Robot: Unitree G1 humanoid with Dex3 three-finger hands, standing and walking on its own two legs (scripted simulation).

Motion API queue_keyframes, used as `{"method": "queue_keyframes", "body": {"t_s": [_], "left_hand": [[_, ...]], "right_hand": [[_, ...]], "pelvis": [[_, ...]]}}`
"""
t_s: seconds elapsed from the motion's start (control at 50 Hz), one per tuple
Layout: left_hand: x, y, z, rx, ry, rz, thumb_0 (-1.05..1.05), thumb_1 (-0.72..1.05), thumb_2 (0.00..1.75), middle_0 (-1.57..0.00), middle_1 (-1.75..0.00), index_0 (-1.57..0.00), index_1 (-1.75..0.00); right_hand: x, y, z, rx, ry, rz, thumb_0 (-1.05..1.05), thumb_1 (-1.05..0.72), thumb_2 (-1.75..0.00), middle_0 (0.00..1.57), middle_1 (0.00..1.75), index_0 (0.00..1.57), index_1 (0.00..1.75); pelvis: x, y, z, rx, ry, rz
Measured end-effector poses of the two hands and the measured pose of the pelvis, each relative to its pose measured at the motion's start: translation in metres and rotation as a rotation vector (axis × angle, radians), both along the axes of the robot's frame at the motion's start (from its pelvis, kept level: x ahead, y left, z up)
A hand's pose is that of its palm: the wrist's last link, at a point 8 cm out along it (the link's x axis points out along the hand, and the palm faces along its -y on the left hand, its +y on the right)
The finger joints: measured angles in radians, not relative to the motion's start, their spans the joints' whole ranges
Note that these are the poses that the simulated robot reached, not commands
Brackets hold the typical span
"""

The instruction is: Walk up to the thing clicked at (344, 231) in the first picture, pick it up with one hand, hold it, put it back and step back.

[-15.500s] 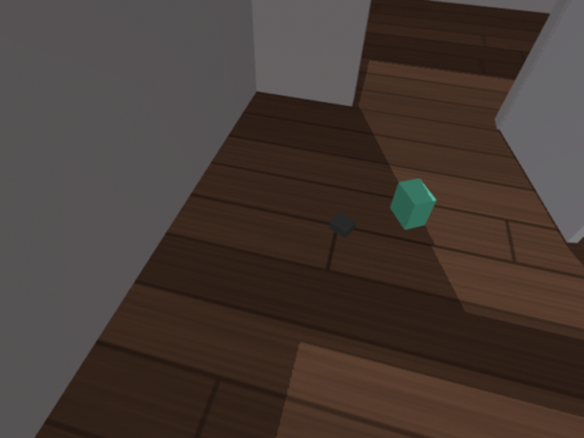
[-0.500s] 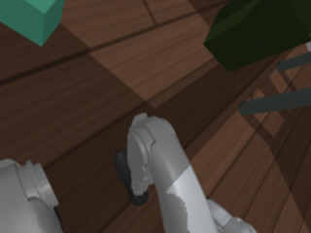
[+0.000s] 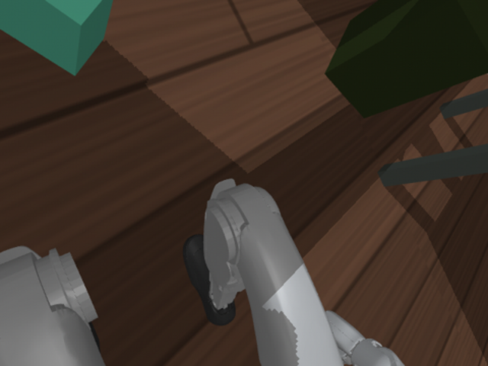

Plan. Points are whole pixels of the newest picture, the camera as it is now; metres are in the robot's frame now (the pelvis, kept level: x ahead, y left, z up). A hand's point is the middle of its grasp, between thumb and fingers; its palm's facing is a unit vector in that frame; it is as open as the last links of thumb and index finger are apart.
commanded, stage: settle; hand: left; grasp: from above
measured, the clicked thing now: out of the picture +0.45 +0.32 -0.29
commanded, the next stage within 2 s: lift in 0.78 s
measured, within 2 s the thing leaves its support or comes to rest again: leaves its support in 0.26 s
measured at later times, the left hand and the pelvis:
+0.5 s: hand out of the picture +0.42 +0.34 -0.20, palm faces -0.47 -0.08 -0.88, open 10.3 cm; pelvis +0.00 +0.00 +0.00, yaw +2 degrees
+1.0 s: hand out of the picture +0.42 +0.33 -0.13, palm faces -0.46 -0.01 -0.89, open 10.3 cm; pelvis +0.00 -0.01 +0.02, yaw +6 degrees
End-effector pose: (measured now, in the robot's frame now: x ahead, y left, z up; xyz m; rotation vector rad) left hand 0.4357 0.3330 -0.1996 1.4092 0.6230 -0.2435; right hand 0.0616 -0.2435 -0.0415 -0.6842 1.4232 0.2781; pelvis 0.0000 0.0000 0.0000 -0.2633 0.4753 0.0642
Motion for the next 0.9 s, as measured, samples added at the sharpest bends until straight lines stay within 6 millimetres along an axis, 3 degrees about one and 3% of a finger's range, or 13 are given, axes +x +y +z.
{"method": "queue_keyframes", "body": {"t_s": [0.28, 0.56, 0.9], "left_hand": [[-0.002, -0.006, 0.008, -0.022, -0.033, -0.080, 0.04, 0.02, 0.58, -0.64, -0.56, -0.60, -0.51], [-0.007, 0.008, 0.067, 0.027, -0.043, -0.178, 0.03, 0.04, 0.52, -0.73, -0.50, -0.64, -0.44], [-0.010, -0.004, 0.122, -0.007, -0.071, -0.326, 0.02, 0.01, 0.53, -0.79, -0.44, -0.67, -0.41]], "right_hand": [[0.004, -0.005, -0.003, -0.013, -0.016, -0.030, 0.00, -0.91, -0.90, 0.20, 0.30, 0.20, 0.30], [0.018, -0.021, -0.010, -0.045, -0.084, -0.167, 0.00, -0.90, -0.90, 0.20, 0.30, 0.20, 0.30], [0.037, -0.033, -0.006, -0.094, -0.128, -0.166, 0.00, -0.90, -0.89, 0.21, 0.30, 0.21, 0.30]], "pelvis": [[0.002, -0.001, -0.002, 0.003, 0.004, 0.005], [0.002, -0.001, 0.006, 0.029, 0.056, 0.029], [-0.004, -0.006, 0.019, 0.060, 0.065, 0.053]]}}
